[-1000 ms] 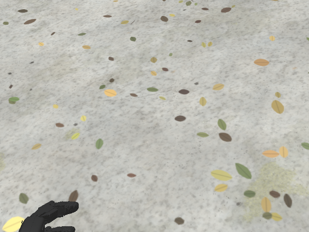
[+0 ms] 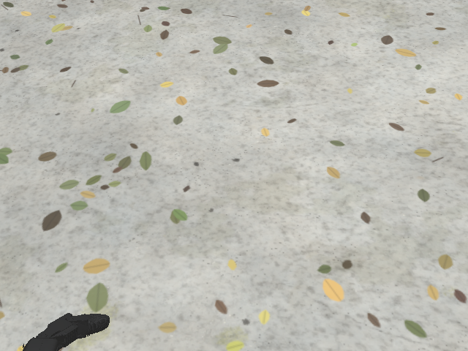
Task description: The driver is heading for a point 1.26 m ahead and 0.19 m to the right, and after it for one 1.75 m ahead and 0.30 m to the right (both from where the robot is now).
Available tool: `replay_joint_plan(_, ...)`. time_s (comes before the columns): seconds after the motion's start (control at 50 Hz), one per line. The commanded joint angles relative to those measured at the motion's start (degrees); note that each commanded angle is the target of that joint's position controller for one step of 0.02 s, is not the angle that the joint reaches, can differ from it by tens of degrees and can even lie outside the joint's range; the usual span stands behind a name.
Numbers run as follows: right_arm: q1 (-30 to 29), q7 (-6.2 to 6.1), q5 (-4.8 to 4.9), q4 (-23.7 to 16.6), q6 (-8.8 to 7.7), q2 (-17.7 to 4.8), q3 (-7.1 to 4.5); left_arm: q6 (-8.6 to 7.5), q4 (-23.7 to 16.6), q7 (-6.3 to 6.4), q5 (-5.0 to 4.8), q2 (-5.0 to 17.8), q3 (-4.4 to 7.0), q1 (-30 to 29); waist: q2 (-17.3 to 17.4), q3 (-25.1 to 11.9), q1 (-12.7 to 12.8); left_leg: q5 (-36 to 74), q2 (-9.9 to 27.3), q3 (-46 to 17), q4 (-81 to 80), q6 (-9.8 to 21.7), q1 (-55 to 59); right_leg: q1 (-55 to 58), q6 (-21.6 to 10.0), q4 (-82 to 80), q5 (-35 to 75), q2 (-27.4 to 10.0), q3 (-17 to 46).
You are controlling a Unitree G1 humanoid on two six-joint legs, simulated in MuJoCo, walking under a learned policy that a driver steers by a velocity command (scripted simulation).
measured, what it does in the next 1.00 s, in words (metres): walks ahead: left foot, then right foot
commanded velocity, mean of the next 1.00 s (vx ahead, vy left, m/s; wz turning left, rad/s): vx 0.50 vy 0.00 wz -0.06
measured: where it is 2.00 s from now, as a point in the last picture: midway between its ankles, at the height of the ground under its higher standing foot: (243, 206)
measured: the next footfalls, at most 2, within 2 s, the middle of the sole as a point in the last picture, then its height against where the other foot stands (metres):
left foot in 0.48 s outside the picture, level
right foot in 1.00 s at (253, 278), level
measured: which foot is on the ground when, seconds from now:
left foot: down 0.00-0.00, up 0.02-0.46, down 0.48-1.00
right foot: down 0.00-0.50, up 0.52-0.98, down 1.00-1.00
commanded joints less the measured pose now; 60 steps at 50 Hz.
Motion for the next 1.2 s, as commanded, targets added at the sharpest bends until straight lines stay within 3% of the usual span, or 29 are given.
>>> replay_joint_plan(0.02, 5.62, 0.01, 1.07, -6.32, -1.53, -1.54, 1.05, -0.04, 1.61, 0.14, 0.16, 15.32, 5.08, 20.28, -20.01, -19.60, 7.25, -7.30, 0.84, 3.29, 34.59, -1.17, -35.44, 47.01, -15.15, -10.51, -24.52, -26.04, 45.19)
replay_joint_plan(0.04, 2.59, -0.03, 1.32, -4.98, -1.45, -6.51, -0.11, 0.15, 0.75, 0.06, -0.59, 10.08, 3.69, 17.45, -11.70, -11.51, 8.44, -2.65, 3.99, 1.73, 39.26, -1.58, -39.16, 40.64, -13.22, -12.85, -32.35, -23.67, 40.56)
replay_joint_plan(0.08, -5.15, 0.09, -0.09, -6.26, -1.27, -6.62, -0.29, 0.97, 0.80, 0.11, 0.06, 6.80, 2.43, 12.53, -4.76, -2.03, 7.66, 5.02, 7.16, 4.96, 37.09, -1.71, -37.38, 26.87, -10.58, -14.05, -20.22, -18.44, 25.05)
replay_joint_plan(0.1, -6.29, 0.31, -0.37, -6.56, -1.30, -5.79, -0.40, 0.99, 1.20, 0.15, 0.37, 5.58, 1.94, 11.23, -5.06, -0.10, 6.49, 7.29, 8.68, 4.86, 33.97, -1.56, -35.49, 22.61, -10.38, -15.27, -14.69, -16.43, 20.52)
replay_joint_plan(0.18, -6.84, 0.90, -0.35, -6.90, -1.17, -2.03, 0.60, 0.28, 3.23, 0.17, -0.35, 6.61, 2.13, 11.74, -5.87, 0.35, 4.79, 11.26, 10.37, 7.41, 24.43, -2.14, -32.39, 18.69, -12.13, -19.19, -2.92, -14.55, 11.77)
replay_joint_plan(0.26, -13.46, 1.63, -0.75, -8.37, -2.08, -0.40, 1.79, 0.85, 4.87, 0.44, -1.02, 9.16, 2.66, 13.17, -4.30, 1.00, 6.59, 22.19, 11.04, 10.21, 9.85, -2.94, -30.88, 19.31, -11.91, -20.71, 3.70, -13.47, 5.32)
replay_joint_plan(0.4, -22.51, 3.05, 0.10, -11.14, -2.90, -1.71, 1.72, 2.80, 8.86, 0.63, -2.16, 11.46, 2.94, 19.14, -5.17, 2.86, 8.56, 24.10, 8.27, 12.70, -3.71, -1.02, -25.86, 25.49, -9.55, -17.50, 7.83, -16.09, 3.01)
replay_joint_plan(0.44, -18.06, 3.08, -0.27, -10.08, -3.05, -3.50, 0.78, 3.48, 9.27, 0.93, -2.35, 12.39, 3.11, 18.06, -5.42, 0.29, 4.83, 22.53, 6.24, 14.54, -7.04, 0.98, -17.64, 26.59, -7.98, -11.28, 19.26, -15.66, 1.30)
replay_joint_plan(0.46, -10.89, 2.74, -0.61, -7.69, -2.95, -5.65, -0.50, 3.67, 9.37, 1.08, -2.30, 11.57, 2.73, 18.10, -4.40, -4.31, 1.27, 23.18, 4.74, 15.78, -8.42, 2.53, -6.77, 24.63, -6.59, -2.57, 26.37, -13.20, -1.19)
replay_joint_plan(0.48, -1.38, 2.06, -1.10, -5.69, -2.77, -8.87, -1.80, 3.49, 8.49, 1.13, -1.39, 9.11, 1.57, 17.98, -1.74, -11.23, -2.94, 23.74, 10.82, 9.42, -6.54, 5.29, 9.52, 15.03, -4.45, 11.35, 18.84, -10.55, -2.75)
replay_joint_plan(0.5, 3.80, 1.55, -1.90, -5.05, -2.36, -15.16, -3.06, 2.49, 6.53, 0.80, -0.46, 2.56, -0.69, 23.04, 12.79, -19.29, -1.76, 17.04, 26.70, -15.88, -9.40, 13.89, 29.88, -7.87, -0.20, 34.26, -11.40, -1.42, -5.12)
replay_joint_plan(0.52, 4.97, 1.58, -1.34, -4.70, -2.21, -10.49, -1.97, 1.51, 7.63, 0.63, -1.55, 5.87, 0.05, 21.71, 12.40, -22.24, -3.26, 9.83, 29.13, -26.77, -16.03, 15.61, 28.81, -14.52, -0.37, 43.17, -28.78, -0.66, 3.22)
replay_joint_plan(0.54, 1.31, 1.65, -1.18, -4.61, -2.44, -8.04, -0.90, 1.12, 6.17, 0.40, -3.13, 9.89, 1.37, 17.36, 9.00, -12.66, -2.71, 8.94, 27.27, -18.28, -17.24, 12.91, 21.51, -18.84, -1.11, 45.62, -25.53, -3.58, 4.17)
replay_joint_plan(0.58, -5.62, 1.90, -1.29, -4.54, -2.94, -4.07, 0.31, 1.64, 5.52, 0.59, -2.44, 8.75, 1.46, 13.23, 5.48, -3.82, 0.74, 13.50, 22.22, -5.63, -21.14, 10.00, 7.56, -16.38, -0.92, 40.23, -16.85, -7.69, 2.40)
replay_joint_plan(0.62, -9.23, 2.12, -1.80, -4.08, -4.08, -2.56, 0.51, 3.37, 6.66, 0.82, -2.05, 6.82, 1.59, 15.78, 6.88, -1.47, 4.01, 19.03, 19.88, 1.33, -25.18, 8.72, -0.60, -9.99, -0.09, 37.33, -11.88, -9.32, 3.12)
replay_joint_plan(0.74, -8.68, 1.15, -2.34, -0.63, -5.37, -4.34, -0.40, 4.63, 4.87, 0.56, -1.64, 3.98, 1.38, 11.03, 3.01, 1.66, 4.47, 31.17, 18.65, 14.73, -28.39, 7.96, -1.29, -13.11, 1.31, 24.84, 3.20, -8.33, 4.21)
replay_joint_plan(0.82, -6.04, 0.38, -1.67, 1.28, -4.79, -6.29, -0.88, 4.29, 2.00, -0.93, -1.33, 2.33, 0.44, 2.86, 1.54, 4.19, 1.29, 31.80, 18.93, 20.27, -29.21, 6.63, 1.13, -11.37, 0.15, 12.89, 10.26, -7.36, -0.49)
replay_joint_plan(0.9, -2.85, 0.12, -0.56, 3.50, -2.95, -7.69, -1.53, 4.35, -1.61, -2.31, -1.44, 2.83, 0.36, -2.29, 1.48, 5.44, 0.03, 38.29, 21.57, 22.41, -24.94, 5.61, 10.82, -14.55, -2.29, 7.68, 4.10, -6.38, -3.10)
replay_joint_plan(0.94, -3.57, -0.26, -0.29, 3.51, -1.94, -9.04, -1.90, 4.50, -2.68, -2.84, -1.48, 4.10, 1.01, -1.34, 3.17, 3.32, 1.76, 54.68, 21.86, 24.02, -19.00, 4.37, 13.46, -10.41, -4.27, 7.06, -1.76, -3.62, -6.26)
replay_joint_plan(0.98, -4.59, -0.82, -0.16, 3.10, -0.84, -10.39, -2.20, 4.85, -1.52, -2.71, -1.70, 7.27, 2.85, 7.04, 4.91, -2.53, 6.93, 70.98, 20.82, 25.48, -5.20, 2.72, 12.95, 1.65, -6.99, 7.10, -6.69, 0.99, -9.31)
replay_joint_plan(1.0, -5.34, -1.10, -0.02, 2.72, -0.66, -10.07, -1.89, 4.98, 0.71, -1.96, -1.82, 10.50, 4.75, 16.29, 3.54, -7.27, 11.96, 67.24, 18.49, 26.72, 7.52, 0.66, 6.55, 15.97, -9.31, 3.06, -3.42, 2.84, -8.24)
replay_joint_plan(1.02, -3.24, -1.06, -1.85, 1.45, -1.39, -6.32, -0.49, 5.72, 2.01, -0.52, -1.95, 16.10, 6.41, 23.12, -6.40, -12.73, 12.85, 38.50, 14.79, 26.69, 26.22, -2.05, -9.42, 33.43, -13.30, 2.74, -0.61, -7.59, 8.37)
replay_joint_plan(1.04, -0.04, -0.02, -2.07, -1.38, -3.41, -0.33, 1.57, 5.13, 0.08, -0.62, -2.20, 18.95, 6.42, 19.71, -16.27, -19.72, 7.01, -5.61, 1.55, 16.72, 45.13, -5.26, -32.32, 49.44, -25.62, -6.88, -12.49, -20.09, 42.44)
replay_joint_plan(1.06, -6.74, 1.01, 0.06, -1.99, -5.68, -5.99, 0.49, 4.61, -0.39, -0.90, -1.76, 13.80, 4.96, 20.73, -7.48, -20.19, 11.50, -4.12, 4.66, 6.88, 46.97, -3.55, -38.48, 49.39, -23.13, -11.79, -15.32, -20.07, 42.63)
replay_joint_plan(1.08, -10.99, 1.41, 1.59, -3.58, -6.75, -6.72, 0.37, 3.98, -0.21, -0.80, -1.42, 11.37, 4.32, 19.09, -5.30, -12.46, 11.11, 0.51, 7.03, 7.57, 44.16, -2.10, -40.70, 42.93, -20.64, -11.95, -12.34, -18.11, 34.02)
replay_joint_plan(1.1, -11.34, 1.03, 0.72, -3.29, -7.11, -5.78, 0.56, 3.58, -0.55, -0.81, -1.46, 10.07, 3.88, 15.53, 0.23, -6.93, 7.96, 4.63, 9.64, 7.83, 38.20, -1.91, -38.36, 33.70, -18.55, -12.11, -6.02, -15.44, 27.36)
replay_joint_plan(1.12, -11.23, 0.63, -0.87, -2.69, -6.81, -6.46, 0.06, 3.45, -1.29, -0.54, -1.32, 7.91, 3.29, 12.23, 0.09, -4.71, 6.01, 6.87, 11.29, 7.95, 33.13, -2.42, -34.56, 27.16, -17.44, -12.71, -0.26, -13.41, 22.56)
replay_joint_plan(1.14, -10.14, 0.71, -1.36, -2.47, -6.11, -6.49, -0.17, 3.45, -2.33, -0.22, -0.61, 7.33, 2.94, 10.54, -1.39, -3.58, 4.33, 8.44, 11.99, 7.79, 31.38, -2.98, -30.97, 22.39, -17.32, -13.97, 3.50, -12.07, 20.45)
replay_joint_plan(1.2, -9.96, 0.64, -2.04, -2.96, -4.45, -4.48, 0.16, 3.23, -2.55, 0.63, -0.86, 8.82, 3.38, 10.80, -1.61, -2.20, 3.14, 11.71, 11.54, 9.56, 23.81, -5.78, -28.45, 15.30, -17.71, -15.94, 10.52, -10.28, 15.92)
